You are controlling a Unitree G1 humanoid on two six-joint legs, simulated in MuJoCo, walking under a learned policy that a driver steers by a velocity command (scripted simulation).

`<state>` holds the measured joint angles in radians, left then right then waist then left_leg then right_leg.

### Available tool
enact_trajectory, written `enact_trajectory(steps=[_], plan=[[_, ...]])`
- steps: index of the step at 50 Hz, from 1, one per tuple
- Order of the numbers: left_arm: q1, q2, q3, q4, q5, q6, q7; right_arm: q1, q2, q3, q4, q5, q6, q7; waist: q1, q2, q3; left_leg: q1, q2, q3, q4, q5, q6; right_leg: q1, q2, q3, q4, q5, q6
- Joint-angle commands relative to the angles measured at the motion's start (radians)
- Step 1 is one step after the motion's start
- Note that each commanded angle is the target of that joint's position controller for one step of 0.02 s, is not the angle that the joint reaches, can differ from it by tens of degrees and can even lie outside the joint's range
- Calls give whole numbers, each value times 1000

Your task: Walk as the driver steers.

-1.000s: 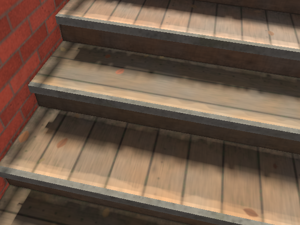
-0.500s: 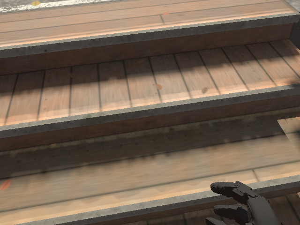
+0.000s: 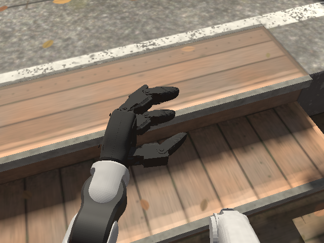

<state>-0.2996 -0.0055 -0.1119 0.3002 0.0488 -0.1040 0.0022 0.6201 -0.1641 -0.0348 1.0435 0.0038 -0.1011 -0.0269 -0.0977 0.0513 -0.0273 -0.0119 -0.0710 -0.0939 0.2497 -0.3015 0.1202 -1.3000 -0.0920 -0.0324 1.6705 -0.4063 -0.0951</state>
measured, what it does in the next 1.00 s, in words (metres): climbs, turning left: right foot 0.15 m higher, then left foot 0.15 m higher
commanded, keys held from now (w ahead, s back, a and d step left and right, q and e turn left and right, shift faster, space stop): w+q+shift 0.26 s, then q+shift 0.44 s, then shift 0.16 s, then e+shift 0.14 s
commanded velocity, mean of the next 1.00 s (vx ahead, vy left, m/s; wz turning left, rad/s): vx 0.49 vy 0.00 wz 0.75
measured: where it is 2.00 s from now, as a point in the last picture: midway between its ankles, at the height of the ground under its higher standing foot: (115, 113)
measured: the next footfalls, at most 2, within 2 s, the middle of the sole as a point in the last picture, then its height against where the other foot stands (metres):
right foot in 0.06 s outside the picture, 0.15 m higher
left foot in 0.44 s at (128, 183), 0.15 m higher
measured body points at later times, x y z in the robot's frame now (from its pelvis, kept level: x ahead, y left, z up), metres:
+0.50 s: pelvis +0.45 +0.03 +0.17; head +0.48 +0.04 +0.62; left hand +0.35 +0.28 +0.05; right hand +0.75 -0.07 +0.10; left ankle +0.55 +0.10 -0.45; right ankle +0.31 -0.17 -0.38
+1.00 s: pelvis +0.69 +0.07 +0.33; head +0.71 +0.08 +0.78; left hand +0.74 +0.36 +0.26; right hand +0.92 -0.10 +0.21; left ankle +0.55 +0.08 -0.35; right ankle +0.80 +0.08 -0.31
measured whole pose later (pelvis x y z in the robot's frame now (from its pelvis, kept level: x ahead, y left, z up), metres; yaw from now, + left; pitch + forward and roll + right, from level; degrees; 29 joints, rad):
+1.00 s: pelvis +0.69 +0.07 +0.33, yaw +44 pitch +1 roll -1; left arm 0.03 0.10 -0.03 0.57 0.01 0.03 0.04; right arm 0.37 -0.27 -0.09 0.77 -0.01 -0.03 -0.02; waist -0.02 0.03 0.02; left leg -0.30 -0.18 -0.22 0.97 -0.23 0.03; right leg -0.74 0.08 -0.09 1.18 -0.46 -0.12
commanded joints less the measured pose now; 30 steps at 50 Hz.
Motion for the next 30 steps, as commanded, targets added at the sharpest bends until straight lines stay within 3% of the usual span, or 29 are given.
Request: enact_trajectory(steps=[1,2,3,4,5,6,7,8,9,10,11,13,14,15,16,17,18,19,20,21,22,23,24,25,26,27,28,29,30], plan=[[269,95,52,33,-44,-8,3,-74,-239,-52,-154,27,-43,-10,201,-44,-291,-527,136,-126,-25,1388,145,1284,137,-109,-387,101,3],[474,199,109,78,-43,18,12,-179,-389,-113,-215,18,-55,5,328,75,-393,-294,172,-175,217,1614,120,1261,132,-26,-572,-29,8],[606,316,166,126,-51,29,17,-264,-406,-140,-254,7,-71,29,409,56,-478,-246,155,-199,515,1578,62,1349,112,22,-742,-47,-3],[645,409,201,164,-28,9,20,-318,-246,-117,-290,-25,-99,66,371,-137,-464,-376,37,-172,914,596,6,1434,-74,272,-916,-55,-36],[581,459,219,208,-3,16,22,-262,-131,-102,-374,36,-94,72,273,-437,-497,-735,-60,-127,1406,150,-41,1499,-366,890,-1240,189,-123],[483,374,207,202,8,17,10,-255,-97,-95,-383,6,-70,56,196,-251,-416,-824,12,-66,1648,188,-42,1414,-383,897,-1251,149,-163],[456,274,183,279,-21,0,-1,-323,-32,-77,-399,-35,-46,53,155,-123,-251,-916,66,-13,1699,237,-23,1300,-322,732,-1214,-1,-149],[482,210,168,365,-23,-18,-3,-384,22,-53,-430,-53,-24,49,121,-30,-96,-993,85,-4,1738,195,-1,1197,-282,556,-1225,25,-117],[540,153,161,455,-14,-26,-9,-402,91,-18,-457,-64,-4,58,86,-63,-55,-1081,98,-12,1832,135,33,1178,-236,413,-1236,32,-65],[612,117,155,548,-12,-27,-15,-435,114,-1,-462,-51,17,62,82,-69,6,-1152,90,-10,1899,74,58,1158,-204,283,-1271,70,-27],[674,113,147,591,-1,-38,-16,-487,114,17,-486,-26,30,60,97,-118,56,-1257,64,0,1996,-20,59,1188,-238,216,-1298,245,-30],[611,107,139,644,2,-56,-16,-590,118,33,-555,-9,57,35,21,-101,151,-1289,96,-30,1861,-130,69,1077,-241,15,-1431,331,53],[622,141,141,672,6,-57,-12,-636,118,34,-578,-10,73,17,13,-102,165,-1303,62,25,1914,-161,69,1057,-234,-58,-1485,448,55],[653,168,139,692,4,-64,-8,-686,107,36,-612,-25,82,-1,3,-98,195,-1365,55,56,1898,-231,65,1108,-234,-111,-1515,626,65],[622,173,131,699,0,-55,-13,-741,104,49,-658,-33,86,-11,-46,-77,235,-1320,76,97,1697,-255,67,1048,-180,-206,-1550,731,98],[602,196,134,697,-13,-44,1,-764,78,48,-663,-36,87,-16,-71,-47,257,-1191,49,180,1499,-261,51,960,-106,-287,-1566,797,95],[520,294,149,653,-29,-23,20,-607,41,56,-614,-28,95,9,-150,-43,100,-702,23,277,1215,-65,39,772,-16,-399,-1561,982,64],[537,394,164,583,-84,-49,42,-475,-58,23,-539,-19,93,27,-153,-36,-74,-323,-64,354,1123,93,8,739,-45,-327,-1456,1454,0],[526,567,204,534,-94,-65,38,-281,-117,-9,-495,-1,110,19,-229,-139,-258,-149,-74,317,1051,117,4,896,-96,-274,-1220,1734,-25],[398,637,244,471,-103,-65,12,-29,-178,-41,-430,-9,114,12,-320,-209,-423,-14,-66,257,976,107,21,1027,-142,-205,-916,1849,-11],[399,560,249,442,-127,-60,-16,-46,-240,-75,-430,1,104,15,-282,-121,-417,54,-54,111,606,234,81,1028,-71,-161,-548,1224,51],[480,375,214,431,-75,-35,-42,-321,-261,-96,-453,20,94,9,-111,151,-141,-57,-46,-155,364,617,170,732,135,-130,-64,83,110],[705,315,188,328,-24,-36,-48,-466,-333,-97,-531,-29,99,22,74,174,-393,161,216,-527,397,1357,291,538,162,78,391,48,156],[647,309,178,288,-7,-31,-39,-505,-313,-99,-539,-32,116,9,65,71,-506,111,263,-751,195,699,289,444,176,132,507,149,134],[600,290,166,254,-1,-18,-22,-493,-263,-88,-503,-28,108,1,93,-47,-339,-73,230,-752,141,402,265,397,158,126,517,173,131],[517,238,147,209,24,0,-2,-465,-230,-78,-457,-31,93,-1,110,-130,-223,-169,171,-677,159,333,221,329,149,136,531,164,120],[517,214,127,201,32,23,17,-417,-228,-78,-395,-25,77,2,130,-151,-106,-261,112,-520,192,382,188,285,129,144,487,144,108],[534,233,126,202,34,47,27,-422,-207,-72,-392,-23,72,-8,145,-146,-23,-349,89,-419,177,436,169,270,105,130,409,86,120],[510,239,124,200,40,59,33,-391,-182,-58,-360,-14,59,-6,147,-152,-10,-372,83,-369,188,513,152,257,94,121,378,52,117]])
